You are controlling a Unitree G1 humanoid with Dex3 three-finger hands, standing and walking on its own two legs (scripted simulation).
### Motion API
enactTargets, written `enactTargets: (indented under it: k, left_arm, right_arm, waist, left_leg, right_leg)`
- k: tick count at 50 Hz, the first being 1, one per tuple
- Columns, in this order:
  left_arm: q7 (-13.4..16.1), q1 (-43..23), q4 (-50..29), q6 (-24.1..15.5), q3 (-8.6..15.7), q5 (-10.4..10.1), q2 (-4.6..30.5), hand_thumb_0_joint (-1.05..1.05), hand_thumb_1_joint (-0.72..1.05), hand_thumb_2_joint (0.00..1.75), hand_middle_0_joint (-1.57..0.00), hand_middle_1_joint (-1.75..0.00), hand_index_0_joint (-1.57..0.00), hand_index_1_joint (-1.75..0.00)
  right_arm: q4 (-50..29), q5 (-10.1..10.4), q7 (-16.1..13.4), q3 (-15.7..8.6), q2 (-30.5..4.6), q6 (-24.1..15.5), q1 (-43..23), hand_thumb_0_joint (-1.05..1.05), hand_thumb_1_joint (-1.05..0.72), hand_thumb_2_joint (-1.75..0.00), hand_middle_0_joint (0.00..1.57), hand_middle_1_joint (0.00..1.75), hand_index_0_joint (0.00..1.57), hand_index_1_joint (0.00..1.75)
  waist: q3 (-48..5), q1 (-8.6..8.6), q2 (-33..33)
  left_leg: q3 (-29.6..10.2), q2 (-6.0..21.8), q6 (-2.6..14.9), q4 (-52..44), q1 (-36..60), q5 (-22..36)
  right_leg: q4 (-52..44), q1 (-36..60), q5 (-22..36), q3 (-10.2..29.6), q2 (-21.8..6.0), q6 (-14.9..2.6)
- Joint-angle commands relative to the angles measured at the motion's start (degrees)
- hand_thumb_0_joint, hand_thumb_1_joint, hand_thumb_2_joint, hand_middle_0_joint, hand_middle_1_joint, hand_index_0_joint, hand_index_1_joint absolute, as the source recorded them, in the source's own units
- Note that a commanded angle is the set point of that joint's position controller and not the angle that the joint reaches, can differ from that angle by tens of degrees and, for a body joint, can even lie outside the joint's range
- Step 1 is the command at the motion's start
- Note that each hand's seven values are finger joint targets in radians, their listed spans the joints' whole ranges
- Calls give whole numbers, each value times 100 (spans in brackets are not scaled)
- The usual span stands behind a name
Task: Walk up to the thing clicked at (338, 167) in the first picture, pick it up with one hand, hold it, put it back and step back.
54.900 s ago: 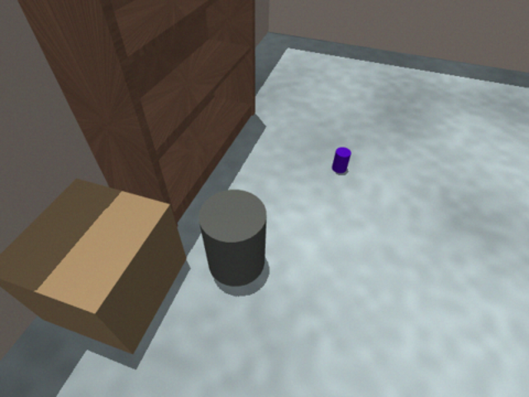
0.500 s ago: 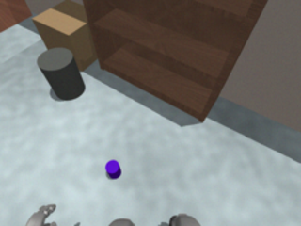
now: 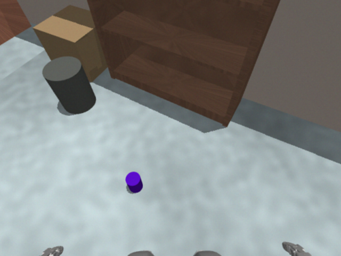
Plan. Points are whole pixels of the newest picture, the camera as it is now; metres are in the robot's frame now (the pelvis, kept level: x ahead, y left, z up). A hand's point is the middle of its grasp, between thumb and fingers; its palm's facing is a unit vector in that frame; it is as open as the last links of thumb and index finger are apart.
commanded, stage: step back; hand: left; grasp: from above
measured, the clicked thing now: (134, 182) +0.55 +0.22 -0.70
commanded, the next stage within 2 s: none
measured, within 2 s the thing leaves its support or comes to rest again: neither
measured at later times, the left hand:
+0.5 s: hand out of the picture -0.03 +0.29 -0.14, palm faces +0.04 -0.94 -0.33, open 7.4 cm
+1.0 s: hand out of the picture -0.18 +0.23 -0.13, palm faces -0.02 -0.92 -0.40, open 7.4 cm
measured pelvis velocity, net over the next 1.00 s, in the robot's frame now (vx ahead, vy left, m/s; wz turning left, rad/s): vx -0.29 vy -0.03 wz -0.01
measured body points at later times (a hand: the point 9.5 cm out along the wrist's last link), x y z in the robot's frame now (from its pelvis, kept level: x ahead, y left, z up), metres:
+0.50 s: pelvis -0.13 +0.02 +0.01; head -0.09 +0.06 +0.46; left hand -0.03 +0.34 -0.12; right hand -0.06 -0.29 -0.09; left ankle -0.12 +0.13 -0.72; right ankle -0.11 -0.13 -0.63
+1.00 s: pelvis -0.29 -0.03 +0.00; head -0.24 -0.04 +0.45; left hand -0.18 +0.28 -0.10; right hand -0.20 -0.35 -0.12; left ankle -0.32 +0.10 -0.67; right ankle -0.25 -0.15 -0.72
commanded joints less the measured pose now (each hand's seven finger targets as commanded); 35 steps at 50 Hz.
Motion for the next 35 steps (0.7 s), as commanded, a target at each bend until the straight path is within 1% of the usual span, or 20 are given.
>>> enactTargets:
  k: [1, 3, 5, 7, 12, 13, 15, 16, 17, 18, 19, 20, 21, 22, 23, 24, 28, 30, 32, 35]
  left_arm:
    - [88, -183, -798, -223, 451, 46, 1714, 0, 90, 90, -20, -30, -20, -30]
    - [116, -357, -945, -228, 440, 9, 1542, 0, 90, 90, -20, -30, -20, -30]
    - [145, -381, -1008, -214, 424, 31, 1360, 0, 90, 90, -20, -30, -20, -30]
    - [130, -238, -1040, -182, 427, 64, 1359, 0, 90, 90, -20, -30, -20, -30]
    - [116, -43, -1195, -65, 445, 108, 1374, 0, 90, 90, -20, -30, -20, -30]
    - [106, -49, -1188, -37, 438, 91, 1401, 0, 90, 90, -20, -30, -20, -30]
    - [67, -215, -1229, 49, 423, 28, 1520, 0, 90, 90, -20, -30, -20, -30]
    - [42, -127, -1235, 100, 379, 8, 1415, 0, 90, 90, -20, -30, -20, -30]
    - [26, -20, -1265, 107, 326, -7, 1181, 0, 90, 90, -20, -30, -20, -30]
    - [52, -182, -1275, 74, 395, 7, 1191, 0, 90, 90, -20, -30, -20, -30]
    - [109, -565, -1313, 48, 539, 98, 1491, 0, 90, 90, -20, -30, -20, -30]
    - [90, -493, -1208, 56, 551, 97, 1574, 0, 90, 90, -20, -30, -20, -30]
    - [65, -244, -1035, 60, 552, 53, 1442, 0, 90, 90, -20, -30, -20, -30]
    - [43, 110, -917, 66, 534, -39, 1307, 0, 90, 90, -20, -30, -20, -30]
    - [18, 386, -860, 88, 516, -61, 1305, 0, 90, 90, -20, -30, -20, -30]
    - [-4, 464, -836, 93, 527, -44, 1304, 0, 90, 90, -20, -30, -20, -30]
    - [31, 221, -1011, 20, 479, 17, 1202, 0, 90, 90, -20, -30, -20, -30]
    - [25, 177, -1038, 19, 446, 15, 1224, 0, 90, 90, -20, -30, -20, -30]
    - [8, 163, -1013, 2, 421, 8, 1230, 0, 90, 90, -20, -30, -20, -30]
    - [-25, 735, -706, -40, 416, 1, 1176, 0, 90, 90, -20, -30, -20, -30]
  right_arm:
    - [-424, -18, -72, -308, -1220, -73, 124, 0, -90, -90, 20, 30, 20, 30]
    - [-296, -35, -37, -285, -1298, -61, 413, 0, -90, -90, 20, 30, 20, 30]
    - [-252, -17, -22, -233, -1252, -90, 468, 0, -90, -90, 20, 30, 20, 30]
    - [-278, -32, -52, -184, -1236, -106, 557, 0, -90, -90, 20, 30, 20, 30]
    - [-363, -43, -88, -153, -1192, -169, 642, 0, -90, -90, 20, 30, 20, 30]
    - [-325, -59, -76, -167, -1188, -192, 703, 0, -90, -90, 20, 30, 20, 30]
    - [-150, -118, -55, -224, -1149, -210, 1122, 0, -90, -90, 20, 30, 20, 30]
    - [-167, -182, -54, -278, -1233, -218, 1089, 0, -90, -90, 20, 30, 20, 30]
    - [-251, -292, -47, -376, -1614, -224, 977, 0, -90, -90, 20, 30, 20, 30]
    - [-406, -335, -7, -487, -2233, -214, 473, 0, -90, -90, 20, 30, 20, 30]
    - [-570, -246, -23, -551, -2463, -247, 213, 0, -90, -90, 20, 30, 20, 30]
    - [-627, -268, -67, -486, -2217, -308, -191, 0, -90, -90, 20, 30, 20, 30]
    - [-637, -319, -55, -357, -1876, -320, -319, 0, -90, -90, 20, 30, 20, 30]
    - [-674, -354, -72, -270, -1603, -329, -569, 0, -90, -90, 20, 30, 20, 30]
    - [-666, -301, -98, -279, -1516, -339, -450, 0, -90, -90, 20, 30, 20, 30]
    - [-623, -265, -102, -285, -1476, -350, -215, 0, -90, -90, 20, 30, 20, 30]
    - [-600, -162, -124, -331, -1478, -324, 517, 0, -90, -90, 20, 30, 20, 30]
    - [-644, -158, -126, -393, -1610, -312, 622, 0, -90, -90, 20, 30, 20, 30]
    - [-718, -186, -121, -442, -1718, -275, 601, 0, -90, -90, 20, 30, 20, 30]
    - [-882, -168, -86, -429, -1781, -187, 206, 0, -90, -90, 20, 30, 20, 30]
  waist:
    - [-1013, 228, -1799]
    - [-968, 98, -1169]
    - [-1105, 147, -792]
    - [-1285, 217, -695]
    - [-1731, 298, -1411]
    - [-1790, 268, -1474]
    - [-1805, 29, -1334]
    - [-1611, 15, -1022]
    - [-1503, 25, 26]
    - [-1079, 32, 1152]
    - [-747, -204, 1279]
    - [-535, 48, 852]
    - [-558, 224, 352]
    - [-603, 482, 299]
    - [-712, 550, 320]
    - [-840, 475, 312]
    - [-1266, -1, 537]
    - [-1406, -140, 716]
    - [-1574, -156, 838]
    - [-1751, 97, 1129]
  left_leg:
    - [-842, -391, -371, 2241, -223, -1777]
    - [-1134, -471, -366, 2868, -474, -1594]
    - [-1122, -599, -413, 2902, -643, -1287]
    - [-1046, -597, -464, 2744, -774, -1201]
    - [-623, -67, -499, 426, -748, -1241]
    - [-574, -18, -476, -110, -533, -987]
    - [-270, -115, -358, -1292, 362, 244]
    - [-535, 25, -257, -1612, 648, 707]
    - [-1964, 1020, 43, -1953, 982, 244]
    - [-3390, 2228, 695, -2413, 367, 41]
    - [-3954, 2880, 1421, -2594, -832, 30]
    - [-3522, 2760, 1381, -2469, -1219, 412]
    - [-2478, 2067, 1017, -2146, -1015, 1138]
    - [-1759, 1499, 680, -1946, -614, 1623]
    - [-1478, 1327, 531, -1812, -186, 1816]
    - [-1449, 1273, 514, -1686, 118, 1996]
    - [-1501, 1403, 863, -1045, 1665, 3078]
    - [-1580, 1544, 992, -1076, 1747, 2814]
    - [-1624, 1655, 1006, -948, 1692, 2685]
    - [-1459, 1589, 856, -644, 1047, 2568]
  right_leg:
    - [-1601, -217, 1785, 3070, -2558, -1659]
    - [-1584, -299, 1780, 2398, -2315, -1496]
    - [-1375, -9, 1867, 1822, -1806, -1190]
    - [-1122, 391, 1971, 1474, -1545, -998]
    - [-1027, 1486, 1526, 1427, -1641, -906]
    - [-858, 1472, 1643, 1357, -1576, -815]
    - [-472, 833, 1379, 1054, -1368, -538]
    - [-330, 204, 835, 1021, -1191, -282]
    - [390, -903, -297, 751, -664, -15]
    - [1634, -1700, -1677, 295, 267, 218]
    - [2849, -1130, -1955, 988, -40, 321]
    - [3585, -911, -1667, 1166, -83, 281]
    - [3749, -935, -1351, 1195, 152, 226]
    - [3954, -1189, -1009, 1208, 245, 181]
    - [4027, -1410, -822, 1122, 307, 180]
    - [4075, -1427, -765, 1067, 329, 249]
    - [3016, -1811, -1107, 890, 101, 536]
    - [2336, -1502, -1320, 732, -61, 588]
    - [1375, -1116, -1397, 551, -347, 538]
    - [-63, -135, -860, 102, -454, 355]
